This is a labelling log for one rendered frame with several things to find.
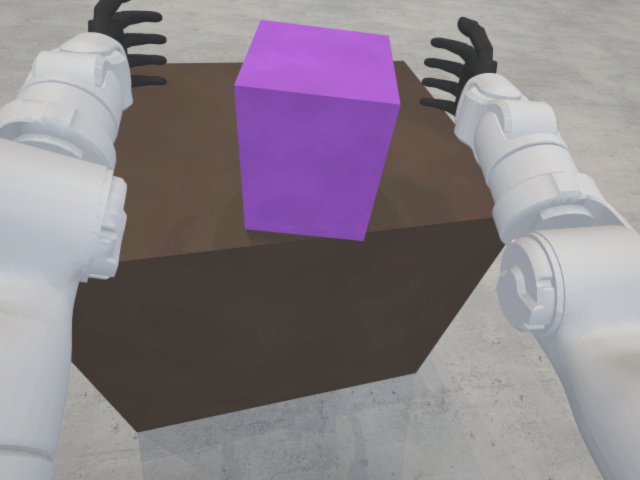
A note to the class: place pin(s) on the left robot upper arm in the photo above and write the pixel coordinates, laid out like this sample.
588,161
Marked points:
61,221

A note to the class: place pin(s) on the right robot hand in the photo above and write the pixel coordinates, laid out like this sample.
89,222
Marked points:
477,61

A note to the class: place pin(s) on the left robot hand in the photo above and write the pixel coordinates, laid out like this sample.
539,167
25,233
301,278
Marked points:
109,23

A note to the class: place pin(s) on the right robot upper arm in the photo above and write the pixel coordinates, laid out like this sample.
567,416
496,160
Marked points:
577,290

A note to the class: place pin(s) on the right robot forearm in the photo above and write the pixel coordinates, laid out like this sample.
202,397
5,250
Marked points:
526,164

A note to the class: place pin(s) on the left robot forearm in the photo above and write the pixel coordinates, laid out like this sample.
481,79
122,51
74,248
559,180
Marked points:
72,101

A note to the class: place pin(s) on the pedestal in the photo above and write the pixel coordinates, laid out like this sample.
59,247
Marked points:
204,317

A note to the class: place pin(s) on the carton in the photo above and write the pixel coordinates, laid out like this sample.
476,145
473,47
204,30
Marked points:
316,109

